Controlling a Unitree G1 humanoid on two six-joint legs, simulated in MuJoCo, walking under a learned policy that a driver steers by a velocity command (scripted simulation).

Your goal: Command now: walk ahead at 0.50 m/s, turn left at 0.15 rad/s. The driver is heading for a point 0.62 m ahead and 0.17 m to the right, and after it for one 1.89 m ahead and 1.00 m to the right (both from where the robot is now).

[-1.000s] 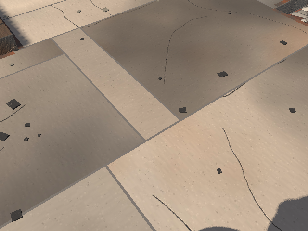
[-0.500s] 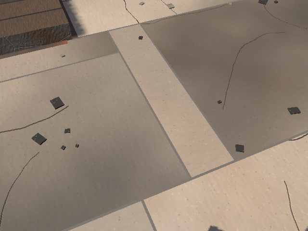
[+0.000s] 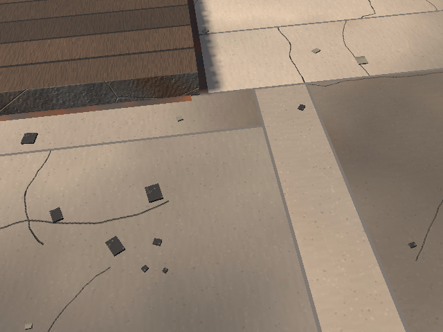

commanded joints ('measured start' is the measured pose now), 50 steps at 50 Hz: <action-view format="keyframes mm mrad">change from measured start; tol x32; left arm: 1 -31 151 30 -54 -11 -15 5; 50 -91 206 63 -224 -8 59 26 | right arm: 1 -38 -28 -1 -86 -10 -19 0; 50 -56 -90 -24 -29 -33 -23 -20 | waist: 1 -22 -119 3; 13 -120 -127 -120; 15 -123 322 -369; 33 -102 2 85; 40 -1 -359 -232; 50 -73 -86 -80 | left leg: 1 -91 54 -1 -147 113 -15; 12 327 -57 45 -644 213 9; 15 988 399 -619 -716 56 244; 21 479 209 -127 -895 214 158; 34 621 245 201 -884 360 104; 38 604 196 292 -461 868 41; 39 381 152 301 -163 664 -8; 40 -86 -42 226 215 -262 -77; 50 12 -3 16 -80 51 -98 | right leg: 1 63 -264 233 -198 217 -191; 11 107 -267 269 -54 158 -117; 17 -606 -104 158 924 -280 18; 38 -72 5 -101 240 9 -98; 41 622 -389 879 -49 -216 -382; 50 -18 -182 260 -24 726 -220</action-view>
